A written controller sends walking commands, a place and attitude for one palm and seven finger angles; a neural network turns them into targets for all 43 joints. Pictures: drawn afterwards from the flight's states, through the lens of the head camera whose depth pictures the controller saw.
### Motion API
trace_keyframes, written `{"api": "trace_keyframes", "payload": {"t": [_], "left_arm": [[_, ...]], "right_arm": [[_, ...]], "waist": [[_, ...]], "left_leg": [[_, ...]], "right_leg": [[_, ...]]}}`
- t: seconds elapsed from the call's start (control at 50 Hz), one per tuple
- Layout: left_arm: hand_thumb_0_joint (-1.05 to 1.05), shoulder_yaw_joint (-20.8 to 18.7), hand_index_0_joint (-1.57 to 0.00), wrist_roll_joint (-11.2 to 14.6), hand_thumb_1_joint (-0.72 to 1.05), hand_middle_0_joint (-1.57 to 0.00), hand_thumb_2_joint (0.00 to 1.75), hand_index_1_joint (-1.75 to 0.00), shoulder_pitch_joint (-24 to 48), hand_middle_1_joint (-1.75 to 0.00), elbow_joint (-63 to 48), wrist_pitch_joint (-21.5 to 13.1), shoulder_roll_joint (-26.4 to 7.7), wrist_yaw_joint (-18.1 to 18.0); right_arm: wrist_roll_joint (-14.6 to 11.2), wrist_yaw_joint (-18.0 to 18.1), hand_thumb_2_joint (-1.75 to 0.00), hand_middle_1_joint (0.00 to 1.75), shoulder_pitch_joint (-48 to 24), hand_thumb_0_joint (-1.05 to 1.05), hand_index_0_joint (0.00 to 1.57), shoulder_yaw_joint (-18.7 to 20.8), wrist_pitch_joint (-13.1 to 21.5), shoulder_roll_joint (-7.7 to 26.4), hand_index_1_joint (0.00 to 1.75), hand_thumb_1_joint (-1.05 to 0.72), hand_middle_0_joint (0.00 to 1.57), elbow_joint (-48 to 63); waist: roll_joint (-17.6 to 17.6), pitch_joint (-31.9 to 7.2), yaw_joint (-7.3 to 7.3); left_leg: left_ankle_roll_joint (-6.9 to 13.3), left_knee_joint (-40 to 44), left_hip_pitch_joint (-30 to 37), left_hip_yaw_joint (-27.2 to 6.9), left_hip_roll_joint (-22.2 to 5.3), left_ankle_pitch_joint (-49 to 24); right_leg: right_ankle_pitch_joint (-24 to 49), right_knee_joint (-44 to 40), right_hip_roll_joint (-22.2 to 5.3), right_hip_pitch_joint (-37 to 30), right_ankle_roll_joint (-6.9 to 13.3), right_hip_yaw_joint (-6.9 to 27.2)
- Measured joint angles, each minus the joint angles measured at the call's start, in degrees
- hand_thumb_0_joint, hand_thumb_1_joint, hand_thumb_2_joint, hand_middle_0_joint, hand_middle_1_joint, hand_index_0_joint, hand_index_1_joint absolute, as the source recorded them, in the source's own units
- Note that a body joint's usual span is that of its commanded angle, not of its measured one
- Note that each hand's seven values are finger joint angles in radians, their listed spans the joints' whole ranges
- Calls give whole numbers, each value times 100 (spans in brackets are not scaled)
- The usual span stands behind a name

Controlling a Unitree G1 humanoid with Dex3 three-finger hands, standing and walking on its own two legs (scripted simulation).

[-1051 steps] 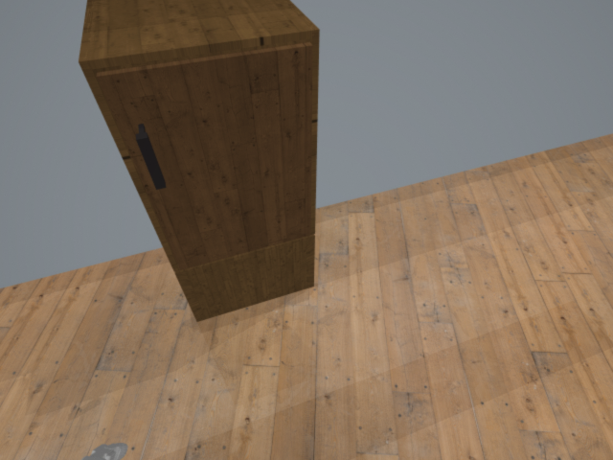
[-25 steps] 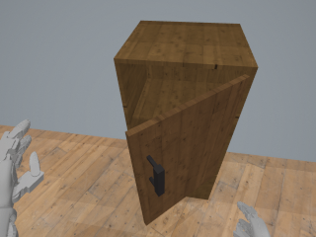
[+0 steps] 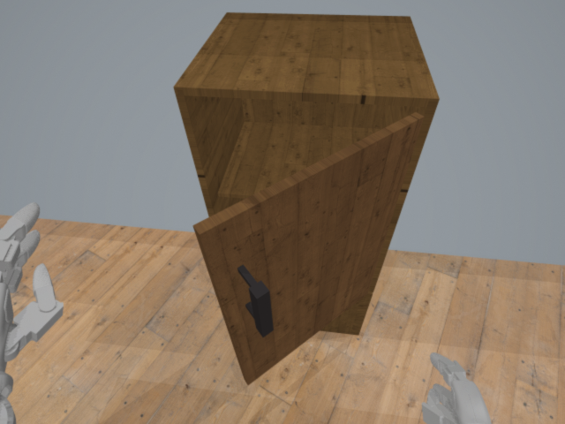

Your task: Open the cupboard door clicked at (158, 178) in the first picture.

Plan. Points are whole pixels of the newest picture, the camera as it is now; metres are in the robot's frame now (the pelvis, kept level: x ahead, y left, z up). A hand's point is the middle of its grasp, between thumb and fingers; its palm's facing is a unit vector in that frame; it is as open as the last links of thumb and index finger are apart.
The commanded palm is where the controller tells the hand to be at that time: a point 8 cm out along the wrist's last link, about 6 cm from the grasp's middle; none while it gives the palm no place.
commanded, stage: step back with the hand held close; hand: left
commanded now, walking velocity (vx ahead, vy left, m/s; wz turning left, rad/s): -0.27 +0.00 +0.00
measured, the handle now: (254, 301) +0.30 +0.07 -0.01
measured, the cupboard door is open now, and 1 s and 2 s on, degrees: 44 44 44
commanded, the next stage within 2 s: stop stepping back and stand still in 0.90 s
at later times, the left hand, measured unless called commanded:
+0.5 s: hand out of the picture +0.13 +0.30 +0.15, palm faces +0.38 -0.78 -0.49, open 7.4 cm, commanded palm +0.07 +0.34 +0.17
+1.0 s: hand out of the picture +0.01 +0.28 +0.17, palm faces +0.35 -0.78 -0.52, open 7.4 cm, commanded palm -0.06 +0.33 +0.17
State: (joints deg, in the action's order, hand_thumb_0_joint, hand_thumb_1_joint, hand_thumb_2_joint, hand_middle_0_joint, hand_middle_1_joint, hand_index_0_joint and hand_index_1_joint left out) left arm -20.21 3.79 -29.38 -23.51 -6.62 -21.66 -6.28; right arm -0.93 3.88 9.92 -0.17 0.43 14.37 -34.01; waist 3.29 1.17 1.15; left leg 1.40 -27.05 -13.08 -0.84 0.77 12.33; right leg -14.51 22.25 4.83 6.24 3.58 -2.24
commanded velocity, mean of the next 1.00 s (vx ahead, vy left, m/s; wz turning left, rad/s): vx -0.32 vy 0.00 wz -0.01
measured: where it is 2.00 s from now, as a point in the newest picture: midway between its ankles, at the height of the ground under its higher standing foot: outside the picture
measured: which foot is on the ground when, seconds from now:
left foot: down 0.00-0.98, up 1.00-1.00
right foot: down 0.00-0.50, up 0.52-0.70, down 0.72-1.00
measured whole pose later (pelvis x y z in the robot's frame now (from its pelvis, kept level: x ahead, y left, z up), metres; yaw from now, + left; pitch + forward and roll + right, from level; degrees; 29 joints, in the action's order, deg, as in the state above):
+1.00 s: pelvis -0.19 +0.02 -0.02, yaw +2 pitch +0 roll -3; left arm -26.7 5.4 -31.6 -34.8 -10.3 -30.6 -6.6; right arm 0.0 2.0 5.0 0.2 2.4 10.5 -32.3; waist 1.2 3.4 -0.5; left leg 0.6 -28.2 -32.5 1.2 -0.9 6.0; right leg -20.6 35.2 5.7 13.9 3.0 -1.7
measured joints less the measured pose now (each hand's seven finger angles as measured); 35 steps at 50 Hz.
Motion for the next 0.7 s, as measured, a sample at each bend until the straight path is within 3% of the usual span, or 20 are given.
{"api": "trace_keyframes", "payload": {"t": [0.2,0.34,0.46,0.54,0.62,0.7], "left_arm": [[2,-221,-22,49,89,-22,90,-30,-306,-30,-409,-25,-403,-112],[2,-195,-22,32,89,-21,90,-30,-375,-30,-484,-47,-358,-193],[2,-199,-22,-97,89,-22,90,-30,-441,-30,-602,-216,-326,-252],[2,-361,-22,-228,89,-22,90,-30,-277,-30,-597,-286,-380,-255],[2,-513,-22,-258,89,-22,90,-30,-128,-30,-658,-330,-412,-221],[2,-681,-21,-150,89,-21,90,-30,-263,-30,-785,-438,-355,-212]], "right_arm": [[-72,64,-90,30,-33,2,20,142,-310,-26,30,-90,20,154],[-66,66,-90,30,31,2,20,104,-269,-72,30,-90,20,204],[1,90,-90,30,182,2,20,36,-110,-103,30,-90,20,198],[65,114,-90,30,273,2,20,9,22,-167,30,-90,20,209],[114,58,-90,30,385,2,20,6,141,-270,30,-90,20,129],[150,-52,-90,30,180,2,20,-32,237,-341,30,-90,20,50]], "waist": [[-122,57,-159],[-133,24,-201],[-134,40,-164],[-160,128,-154],[-198,-51,-173],[-315,-220,-29]], "left_leg": [[61,-114,-309,119,15,-111],[154,-230,-559,116,27,-253],[261,-352,-799,70,61,-359],[353,-321,-901,37,143,-480],[388,-223,-1164,16,210,-680],[358,-39,-1596,153,229,-965]], "right_leg": [[48,293,-39,416,-65,84],[218,342,-57,626,-139,59],[314,385,-88,805,-257,0],[-9,925,-31,985,-374,197],[-375,1442,47,688,-349,386],[-869,955,8,235,-226,473]]}}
